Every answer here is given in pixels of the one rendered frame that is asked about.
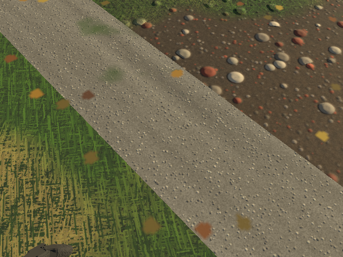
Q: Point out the left robot hand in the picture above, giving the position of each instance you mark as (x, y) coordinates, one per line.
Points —
(54, 250)

